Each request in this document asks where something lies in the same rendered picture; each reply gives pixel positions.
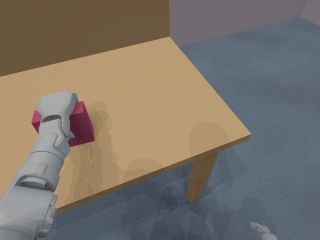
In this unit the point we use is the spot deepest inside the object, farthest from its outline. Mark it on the robot right hand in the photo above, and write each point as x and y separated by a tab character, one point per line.
262	231

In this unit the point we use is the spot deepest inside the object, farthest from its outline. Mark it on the table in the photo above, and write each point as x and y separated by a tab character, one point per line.
150	108

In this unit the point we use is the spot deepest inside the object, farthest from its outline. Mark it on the sponge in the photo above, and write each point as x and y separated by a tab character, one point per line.
80	125

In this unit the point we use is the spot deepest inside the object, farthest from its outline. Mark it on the left robot upper arm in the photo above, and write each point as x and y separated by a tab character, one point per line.
27	213

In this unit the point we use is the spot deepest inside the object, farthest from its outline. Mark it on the robot left forearm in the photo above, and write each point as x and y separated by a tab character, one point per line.
43	165

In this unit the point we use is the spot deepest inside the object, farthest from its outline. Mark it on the robot left hand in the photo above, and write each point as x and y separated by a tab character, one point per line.
61	102

